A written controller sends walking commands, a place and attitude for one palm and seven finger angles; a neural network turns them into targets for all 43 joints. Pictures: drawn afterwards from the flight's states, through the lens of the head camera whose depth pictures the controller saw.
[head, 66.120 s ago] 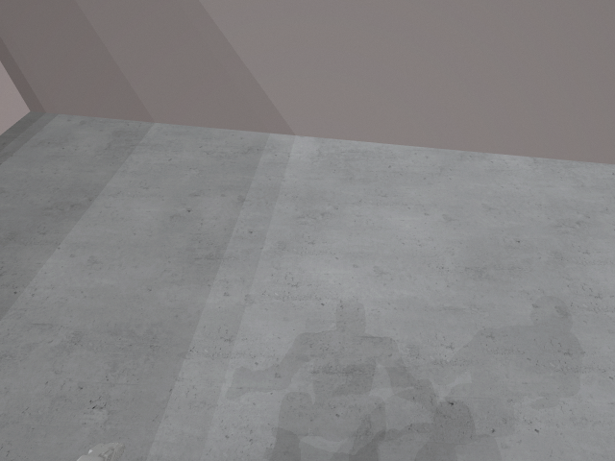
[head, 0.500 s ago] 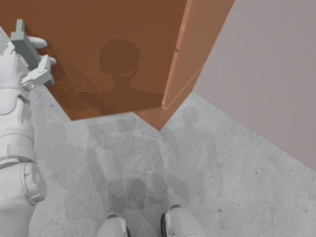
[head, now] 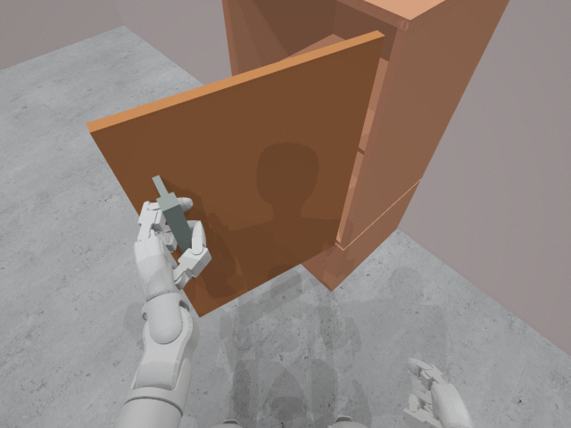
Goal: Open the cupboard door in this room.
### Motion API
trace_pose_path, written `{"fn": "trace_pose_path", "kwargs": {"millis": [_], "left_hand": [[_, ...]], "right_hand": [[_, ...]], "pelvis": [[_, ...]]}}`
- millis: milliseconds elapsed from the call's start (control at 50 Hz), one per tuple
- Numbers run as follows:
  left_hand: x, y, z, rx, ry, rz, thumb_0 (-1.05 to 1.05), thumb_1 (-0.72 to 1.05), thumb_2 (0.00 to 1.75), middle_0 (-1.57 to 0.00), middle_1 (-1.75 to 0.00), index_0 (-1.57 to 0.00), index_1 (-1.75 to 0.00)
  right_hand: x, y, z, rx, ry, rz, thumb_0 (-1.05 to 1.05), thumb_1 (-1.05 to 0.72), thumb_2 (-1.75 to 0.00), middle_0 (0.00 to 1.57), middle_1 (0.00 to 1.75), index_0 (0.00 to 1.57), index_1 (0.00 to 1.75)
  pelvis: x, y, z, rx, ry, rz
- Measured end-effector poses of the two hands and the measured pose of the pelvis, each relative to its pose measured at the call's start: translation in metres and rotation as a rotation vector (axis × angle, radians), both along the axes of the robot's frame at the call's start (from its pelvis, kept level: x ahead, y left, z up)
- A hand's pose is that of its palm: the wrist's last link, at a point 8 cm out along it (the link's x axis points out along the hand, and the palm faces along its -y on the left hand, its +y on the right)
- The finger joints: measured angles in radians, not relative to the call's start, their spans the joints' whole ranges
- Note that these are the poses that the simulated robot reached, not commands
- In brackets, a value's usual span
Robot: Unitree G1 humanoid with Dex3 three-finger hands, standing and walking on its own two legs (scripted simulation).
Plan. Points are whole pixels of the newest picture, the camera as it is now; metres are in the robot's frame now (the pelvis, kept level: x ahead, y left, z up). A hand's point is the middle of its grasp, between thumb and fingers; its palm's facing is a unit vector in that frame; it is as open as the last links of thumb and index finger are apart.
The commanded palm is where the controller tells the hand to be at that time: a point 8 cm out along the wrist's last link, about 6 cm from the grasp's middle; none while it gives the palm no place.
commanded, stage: pull the door open along its arc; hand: left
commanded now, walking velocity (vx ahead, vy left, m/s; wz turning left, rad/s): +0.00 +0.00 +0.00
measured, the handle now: (177, 223) +0.39 +0.17 +0.05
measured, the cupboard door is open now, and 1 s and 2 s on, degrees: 77 88 90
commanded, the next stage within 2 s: open thumb and fingers to let go in 0.24 s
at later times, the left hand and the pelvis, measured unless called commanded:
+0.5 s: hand (236, 281) +0.30 +0.08 +0.05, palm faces +0.42 -0.91 -0.02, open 6.4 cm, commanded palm +0.25 +0.13 +0.05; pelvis -0.01 -0.04 +0.00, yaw +3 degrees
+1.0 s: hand (233, 277) +0.31 +0.08 +0.05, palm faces +0.40 -0.92 +0.01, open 14.1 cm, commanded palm +0.26 +0.13 +0.05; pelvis -0.03 -0.02 +0.00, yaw +3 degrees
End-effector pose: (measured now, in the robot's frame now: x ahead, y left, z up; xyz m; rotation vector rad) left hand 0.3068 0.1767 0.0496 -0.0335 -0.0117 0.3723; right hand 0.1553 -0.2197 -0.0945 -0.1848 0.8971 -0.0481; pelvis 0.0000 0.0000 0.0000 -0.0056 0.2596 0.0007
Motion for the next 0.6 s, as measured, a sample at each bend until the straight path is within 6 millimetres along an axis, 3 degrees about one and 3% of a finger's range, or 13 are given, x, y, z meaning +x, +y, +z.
{"fn": "trace_pose_path", "kwargs": {"millis": [120,380,500,600], "left_hand": [[-0.022,-0.021,0.002,0.026,0.018,0.031,0.01,0.65,0.72,-0.36,-1.30,-0.35,-1.31],[-0.051,-0.059,0.002,0.014,0.019,0.071,0.01,0.68,0.76,-0.32,-1.32,-0.33,-1.33],[-0.049,-0.058,0.001,0.052,0.011,0.067,0.01,0.63,0.76,-0.34,-1.32,-0.34,-1.32],[-0.047,-0.055,0.003,0.039,0.008,0.057,0.01,0.47,0.70,-0.35,-1.30,-0.35,-1.31]], "right_hand": [[0.007,0.000,0.001,0.018,-0.026,0.028,0.01,-0.91,-0.90,0.20,0.30,0.20,0.30],[-0.020,-0.037,-0.012,-0.026,0.026,0.033,0.01,-0.91,-0.90,0.20,0.30,0.20,0.30],[-0.025,-0.045,-0.017,-0.043,0.036,0.023,0.01,-0.91,-0.90,0.20,0.30,0.20,0.30],[-0.025,-0.042,-0.015,-0.034,0.014,0.021,0.01,-0.91,-0.90,0.20,0.30,0.20,0.30]], "pelvis": [[-0.002,-0.014,0.001,0.008,-0.029,0.017],[-0.006,-0.033,0.001,0.024,-0.044,0.047],[-0.013,-0.037,-0.002,0.028,-0.045,0.052],[-0.018,-0.036,-0.001,0.028,-0.051,0.051]]}}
